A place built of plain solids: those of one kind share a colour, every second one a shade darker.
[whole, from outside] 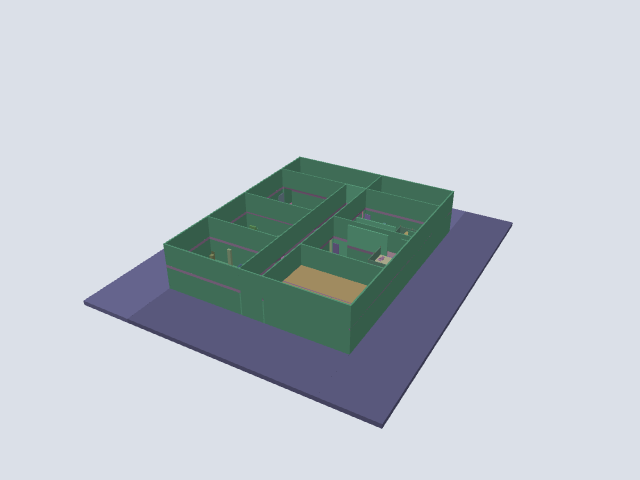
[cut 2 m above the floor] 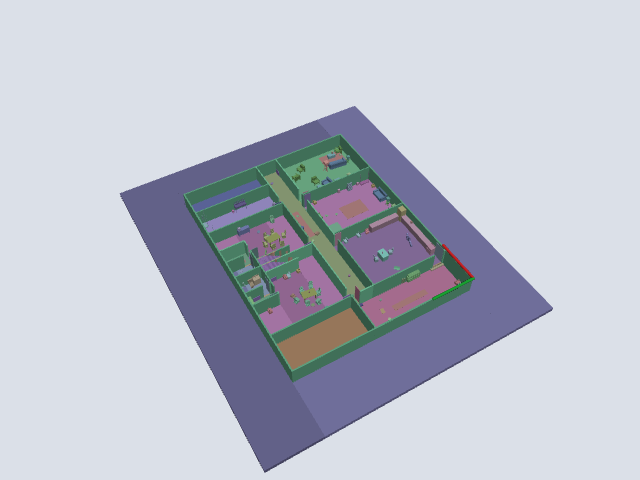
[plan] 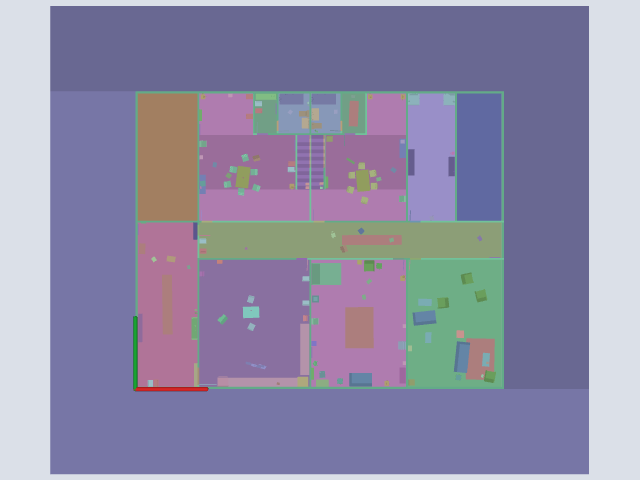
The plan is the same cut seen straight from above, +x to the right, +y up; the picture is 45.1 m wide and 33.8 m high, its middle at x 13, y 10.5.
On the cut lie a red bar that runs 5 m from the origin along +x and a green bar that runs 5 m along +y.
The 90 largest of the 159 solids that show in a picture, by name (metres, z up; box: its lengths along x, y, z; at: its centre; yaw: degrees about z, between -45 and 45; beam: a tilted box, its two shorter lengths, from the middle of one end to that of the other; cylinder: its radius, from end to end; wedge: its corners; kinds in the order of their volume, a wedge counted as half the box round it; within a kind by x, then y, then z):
{
 "under_1": {"box": [6.0, 20.97, 0.5], "at": [-3.0, 10.48, -0.33]},
 "under_2": {"box": [37.95, 6.0, 0.5], "at": [12.97, -3.0, -0.33]},
 "under_3": {"box": [37.95, 6.0, 0.5], "at": [12.97, 23.97, -0.33]},
 "under_4": {"box": [6.0, 20.97, 0.5], "at": [28.95, 10.48, -0.33]},
 "under_foot_1": {"box": [25.95, 20.97, 0.5], "at": [12.97, 10.48, -0.6]},
 "wall_1": {"box": [0.16, 11.57, 5.56], "at": [0.08, 5.95, 2.46]},
 "wall_2": {"box": [0.16, 8.95, 5.56], "at": [0.08, 16.34, 2.46]},
 "wall_3": {"box": [4.65, 0.13, 2.82], "at": [2.33, 11.79, 1.09]},
 "wall_4": {"box": [0.13, 8.95, 2.44], "at": [4.43, 4.63, 4.02]},
 "wall_5": {"box": [0.13, 7.59, 2.82], "at": [4.43, 5.31, 1.09]},
 "wall_6": {"box": [0.13, 1.57, 2.82], "at": [4.43, 10.03, 1.09]},
 "wall_7": {"box": [0.13, 2.49, 2.44], "at": [4.43, 10.48, 4.02]},
 "wall_8": {"box": [0.13, 8.95, 5.56], "at": [4.43, 16.34, 2.46]},
 "wall_9": {"box": [6.97, 0.13, 2.82], "at": [7.86, 9.18, 1.09]},
 "wall_10": {"box": [0.13, 2.79, 2.82], "at": [8.36, 19.41, 1.09]},
 "wall_11": {"box": [7.12, 0.13, 2.82], "at": [8.98, 11.79, 1.09]},
 "wall_12": {"box": [0.13, 1.91, 2.82], "at": [10.02, 19.86, 1.09]},
 "wall_13": {"box": [0.13, 3.83, 2.82], "at": [11.34, 15.97, 1.09]},
 "wall_14": {"box": [0.13, 4.59, 2.44], "at": [11.34, 16.35, 4.02]},
 "wall_15": {"box": [5.38, 0.13, 2.82], "at": [12.03, 17.95, 1.09]},
 "wall_16": {"box": [0.13, 8.95, 5.56], "at": [12.32, 4.63, 2.46]},
 "wall_17": {"box": [0.13, 6.03, 2.82], "at": [12.32, 14.88, 1.09]},
 "wall_18": {"box": [0.13, 8.95, 2.44], "at": [12.32, 16.34, 4.02]},
 "wall_19": {"box": [0.13, 2.79, 2.82], "at": [12.32, 19.41, 1.09]},
 "wall_20": {"box": [25.95, 0.16, 5.56], "at": [12.97, 0.08, 2.46]},
 "wall_21": {"box": [25.95, 0.13, 2.44], "at": [12.97, 11.79, 4.02]},
 "wall_22": {"box": [25.95, 0.16, 5.56], "at": [12.97, 20.89, 2.46]},
 "wall_23": {"box": [0.13, 3.83, 2.82], "at": [13.31, 15.97, 1.09]},
 "wall_24": {"box": [0.13, 4.59, 2.44], "at": [13.31, 16.35, 4.02]},
 "wall_25": {"box": [0.13, 1.91, 2.82], "at": [14.51, 19.86, 1.09]},
 "wall_26": {"box": [6.03, 0.13, 2.82], "at": [15.12, 9.18, 1.09]},
 "wall_27": {"box": [21.58, 0.13, 2.44], "at": [15.16, 9.18, 4.02]},
 "wall_28": {"box": [0.13, 2.79, 2.82], "at": [16.25, 19.41, 1.09]},
 "wall_29": {"box": [6.03, 0.13, 2.82], "at": [16.32, 11.79, 1.09]},
 "wall_30": {"box": [0.13, 8.95, 5.56], "at": [19.12, 4.63, 2.46]},
 "wall_31": {"box": [0.13, 8.95, 5.56], "at": [19.12, 16.34, 2.46]},
 "wall_32": {"box": [0.13, 8.95, 2.82], "at": [22.57, 16.34, 1.09]},
 "wall_33": {"box": [5.88, 0.13, 2.82], "at": [23.01, 11.79, 1.09]},
 "wall_34": {"box": [5.84, 0.13, 2.82], "at": [23.03, 9.18, 1.09]},
 "wall_35": {"box": [0.16, 8.95, 5.56], "at": [25.87, 4.63, 2.46]},
 "wall_36": {"box": [0.16, 2.49, 5.56], "at": [25.87, 10.48, 2.46]},
 "wall_37": {"box": [0.16, 8.95, 5.56], "at": [25.87, 16.34, 2.46]},
 "floor_loft_1": {"box": [3.79, 2.92, 0.77], "at": [6.39, 19.35, -0.38]},
 "floor_loft_2": {"box": [6.77, 3.83, 0.77], "at": [7.88, 15.97, -0.38]},
 "floor_loft_3": {"box": [7.76, 2.2, 0.77], "at": [8.38, 12.96, -0.38]},
 "floor_loft_4": {"box": [6.67, 8.95, 0.77], "at": [15.72, 4.63, -0.38]},
 "floor_loft_5": {"box": [6.67, 2.2, 0.77], "at": [15.72, 12.96, -0.38]},
 "floor_loft_6": {"box": [5.68, 3.83, 0.77], "at": [16.22, 15.97, -0.38]},
 "floor_loft_7": {"box": [2.75, 2.92, 0.77], "at": [17.68, 19.35, -0.38]},
 "floor_coop_kitchen_1": {"box": [7.76, 8.95, 0.77], "at": [8.38, 4.63, -0.38]},
 "floor_workshop_1": {"box": [6.6, 8.95, 0.77], "at": [22.49, 4.63, -0.38]},
 "floor_way_1": {"box": [21.29, 2.49, 0.77], "at": [15.14, 10.48, -0.38]},
 "stair_1": {"box": [0.86, 3.06, 1.0], "at": [11.83, 16.36, 0.2]},
 "stair_2": {"box": [0.86, 2.81, 1.18], "at": [11.83, 16.49, 0.29]},
 "stair_3": {"box": [0.86, 2.3, 1.52], "at": [11.83, 16.74, 0.46]},
 "stair_4": {"box": [0.86, 2.04, 1.7], "at": [11.83, 16.87, 0.55]},
 "stair_5": {"box": [0.86, 1.53, 2.05], "at": [11.83, 17.12, 0.72]},
 "stair_6": {"box": [0.86, 1.02, 2.4], "at": [11.83, 17.38, 0.9]},
 "stair_7": {"box": [0.86, 0.77, 2.58], "at": [11.83, 17.51, 0.99]},
 "stair_8": {"box": [0.86, 0.51, 2.75], "at": [11.83, 17.63, 1.07]},
 "stair_9": {"box": [0.86, 3.58, 0.65], "at": [12.82, 16.1, 0.03]},
 "stair_10": {"box": [0.86, 3.06, 1.0], "at": [12.82, 16.36, 0.2]},
 "stair_11": {"box": [0.86, 2.81, 1.18], "at": [12.82, 16.49, 0.29]},
 "stair_12": {"box": [0.86, 2.3, 1.52], "at": [12.82, 16.74, 0.46]},
 "stair_13": {"box": [0.86, 2.04, 1.7], "at": [12.82, 16.87, 0.55]},
 "stair_14": {"box": [0.86, 1.53, 2.05], "at": [12.82, 17.12, 0.72]},
 "stair_15": {"box": [0.86, 1.02, 2.4], "at": [12.82, 17.38, 0.9]},
 "stair_16": {"box": [0.86, 0.77, 2.58], "at": [12.82, 17.51, 0.99]},
 "stair_17": {"box": [0.86, 0.26, 2.92], "at": [12.82, 17.76, 1.16]},
 "floor_goods_stair_1": {"box": [4.21, 8.95, 0.77], "at": [2.27, 16.34, -0.38]},
 "floor_loading_bay_1": {"box": [4.21, 11.57, 0.5], "at": [2.27, 5.95, -0.52]},
 "floor_washroom_1": {"box": [3.32, 8.95, 0.77], "at": [20.85, 16.34, -0.38]},
 "floor_bike_store_1": {"box": [3.15, 8.95, 0.77], "at": [24.21, 16.34, -0.38]},
 "upper_floor_wash_upper_1": {"box": [6.6, 8.95, 0.16], "at": [22.49, 16.34, 2.72]},
 "floor_bath_1": {"box": [2.18, 2.79, 0.77], "at": [11.17, 19.41, -0.38]},
 "floor_bath_2": {"box": [2.05, 2.79, 0.77], "at": [13.41, 19.41, -0.38]},
 "floor_bath_lobby_1": {"box": [1.53, 2.79, 0.77], "at": [9.19, 19.41, -0.38]},
 "floor_bath_lobby_2": {"box": [1.61, 2.79, 0.77], "at": [15.38, 19.41, -0.38]},
 "counter_run_1": {"box": [4.86, 0.61, 0.78], "at": [8.98, 0.47, 0.49]},
 "counter_run_2": {"box": [0.61, 3.6, 0.78], "at": [11.95, 2.8, 0.49]},
 "upper_floor_mezzanine_1": {"box": [2.93, 2.92, 0.16], "at": [14.85, 19.35, 2.72]},
 "double_bed_1": {"box": [2.11, 1.55, 0.4], "at": [13.45, 8.11, 0.5]},
 "wall_band_1": {"box": [25.95, 0.16, 0.31], "at": [12.97, 0.08, 2.65]},
 "bathtub_1": {"box": [1.7, 0.76, 0.41], "at": [10.99, 20.42, 0.21]},
 "bathtub_2": {"box": [1.7, 0.76, 0.44], "at": [13.27, 20.42, 0.22]},
 "fridge_1": {"box": [0.75, 0.7, 1.72], "at": [11.79, 0.52, 0.86]},
 "wall_foot_1": {"box": [25.95, 0.16, 0.17], "at": [12.97, 20.89, 2.73]},
 "sofa_1": {"box": [0.93, 2.16, 0.34], "at": [23.0, 2.25, 0.28], "yaw": -6.0},
 "kitchen_table_1": {"box": [1.06, 0.71, 0.72], "at": [8.15, 5.41, 0.36], "yaw": 1.7},
 "pigeonholes_1": {"box": [0.3, 2.0, 0.86], "at": [0.36, 4.3, 0.16]}
}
